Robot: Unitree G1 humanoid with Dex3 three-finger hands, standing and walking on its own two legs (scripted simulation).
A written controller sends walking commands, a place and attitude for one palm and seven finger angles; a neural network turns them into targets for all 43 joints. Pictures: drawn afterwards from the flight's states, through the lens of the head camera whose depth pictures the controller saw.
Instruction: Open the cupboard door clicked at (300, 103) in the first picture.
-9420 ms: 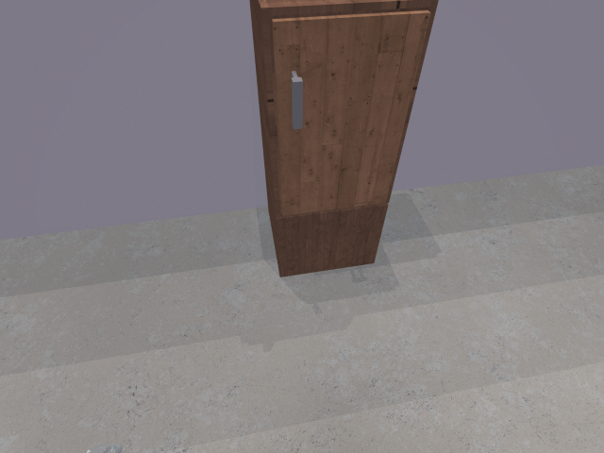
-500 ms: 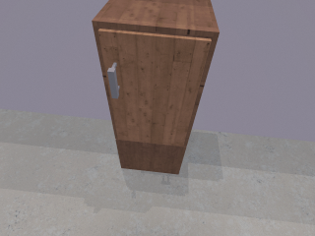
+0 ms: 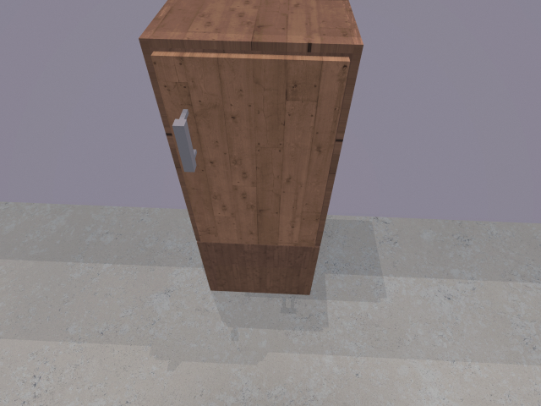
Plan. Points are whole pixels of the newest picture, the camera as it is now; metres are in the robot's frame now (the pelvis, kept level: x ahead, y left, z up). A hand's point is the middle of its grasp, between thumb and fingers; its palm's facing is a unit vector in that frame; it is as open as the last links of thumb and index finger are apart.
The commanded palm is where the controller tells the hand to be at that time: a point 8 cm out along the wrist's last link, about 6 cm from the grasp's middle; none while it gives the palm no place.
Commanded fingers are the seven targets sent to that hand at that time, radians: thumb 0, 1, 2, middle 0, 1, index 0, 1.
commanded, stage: look again from close up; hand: left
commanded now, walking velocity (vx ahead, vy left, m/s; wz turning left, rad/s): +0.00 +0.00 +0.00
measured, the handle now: (187, 140) +0.61 +0.21 +0.04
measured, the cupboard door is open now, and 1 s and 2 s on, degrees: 0 0 0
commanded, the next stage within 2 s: shuffle to correct the standing spot in 0.32 s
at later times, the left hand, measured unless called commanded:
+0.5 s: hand out of the picture -0.01 +0.16 -0.17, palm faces +0.04 -0.98 -0.19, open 7.4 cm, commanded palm none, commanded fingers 0.00 0.90 0.90 -0.20 -0.30 -0.20 -0.30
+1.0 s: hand out of the picture +0.00 +0.16 -0.18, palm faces +0.15 -0.98 -0.15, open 7.4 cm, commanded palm none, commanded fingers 0.00 0.90 0.90 -0.20 -0.30 -0.20 -0.30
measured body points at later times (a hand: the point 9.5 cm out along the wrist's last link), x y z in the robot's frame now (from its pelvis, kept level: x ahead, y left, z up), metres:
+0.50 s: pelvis -0.02 -0.01 +0.00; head -0.03 -0.01 +0.45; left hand -0.01 +0.21 -0.15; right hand -0.02 -0.23 -0.16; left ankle -0.03 +0.12 -0.73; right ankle +0.03 -0.14 -0.73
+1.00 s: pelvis +0.04 +0.00 -0.01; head +0.05 +0.01 +0.44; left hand +0.00 +0.21 -0.17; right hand +0.04 -0.21 -0.16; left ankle +0.04 +0.10 -0.72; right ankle +0.03 -0.14 -0.73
